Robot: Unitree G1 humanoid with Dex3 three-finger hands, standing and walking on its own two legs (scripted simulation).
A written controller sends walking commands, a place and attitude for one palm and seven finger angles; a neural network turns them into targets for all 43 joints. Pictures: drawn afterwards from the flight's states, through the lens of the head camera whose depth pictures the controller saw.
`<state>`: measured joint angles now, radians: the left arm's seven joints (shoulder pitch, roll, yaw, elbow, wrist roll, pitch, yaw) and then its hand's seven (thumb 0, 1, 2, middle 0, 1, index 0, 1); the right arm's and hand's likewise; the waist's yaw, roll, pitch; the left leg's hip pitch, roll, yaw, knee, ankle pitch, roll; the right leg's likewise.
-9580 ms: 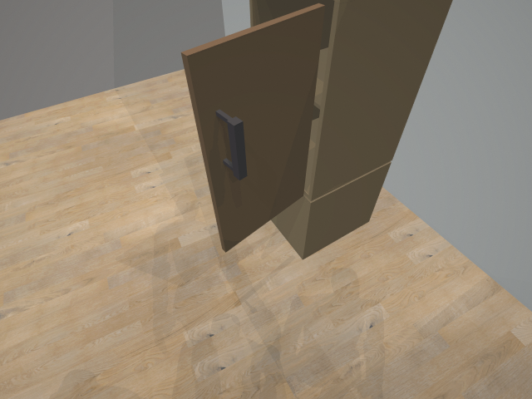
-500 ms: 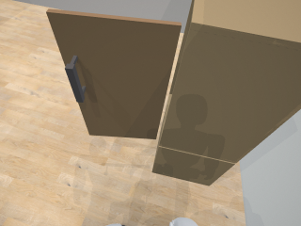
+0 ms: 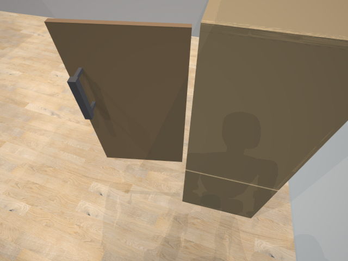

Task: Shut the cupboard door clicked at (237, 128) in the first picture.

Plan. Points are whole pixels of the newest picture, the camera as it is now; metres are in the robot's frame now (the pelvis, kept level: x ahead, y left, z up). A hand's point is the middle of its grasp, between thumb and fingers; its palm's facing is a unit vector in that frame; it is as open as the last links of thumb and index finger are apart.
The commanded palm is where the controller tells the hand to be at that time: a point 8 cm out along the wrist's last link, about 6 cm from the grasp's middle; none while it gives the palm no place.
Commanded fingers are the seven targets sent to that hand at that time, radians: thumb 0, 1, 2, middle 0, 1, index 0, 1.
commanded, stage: come to a stop and stand still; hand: left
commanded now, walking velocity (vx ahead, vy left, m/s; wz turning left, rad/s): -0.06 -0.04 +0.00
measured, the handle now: (84, 94) +0.52 +0.30 +0.06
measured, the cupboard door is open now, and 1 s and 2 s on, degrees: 100 100 100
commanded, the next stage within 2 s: look again from close up in 0.36 s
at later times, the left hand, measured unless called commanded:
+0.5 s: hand out of the picture +0.03 +0.18 -0.17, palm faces -0.01 -0.98 -0.21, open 7.3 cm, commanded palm none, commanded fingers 0.00 0.90 0.90 -0.20 -0.30 -0.20 -0.30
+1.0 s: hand out of the picture +0.01 +0.17 -0.16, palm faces -0.04 -0.97 -0.24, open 7.3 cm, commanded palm none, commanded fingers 0.00 0.90 0.90 -0.20 -0.30 -0.20 -0.30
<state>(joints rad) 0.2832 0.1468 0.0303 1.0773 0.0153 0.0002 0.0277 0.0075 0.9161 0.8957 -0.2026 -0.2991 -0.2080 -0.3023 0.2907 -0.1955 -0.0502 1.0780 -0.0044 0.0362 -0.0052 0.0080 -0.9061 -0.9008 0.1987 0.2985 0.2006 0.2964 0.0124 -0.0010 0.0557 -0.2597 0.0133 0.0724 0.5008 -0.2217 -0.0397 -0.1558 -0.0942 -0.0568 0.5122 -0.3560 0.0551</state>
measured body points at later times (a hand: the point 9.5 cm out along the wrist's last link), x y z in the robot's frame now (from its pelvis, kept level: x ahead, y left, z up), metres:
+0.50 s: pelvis +0.01 +0.00 +0.01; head +0.02 +0.00 +0.45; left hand +0.03 +0.23 -0.16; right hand +0.04 -0.23 -0.15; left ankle +0.01 +0.11 -0.73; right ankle -0.05 -0.13 -0.73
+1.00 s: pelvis -0.01 -0.02 +0.00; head +0.01 -0.03 +0.45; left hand +0.02 +0.22 -0.15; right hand -0.01 -0.24 -0.16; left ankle +0.01 +0.11 -0.73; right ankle -0.05 -0.13 -0.73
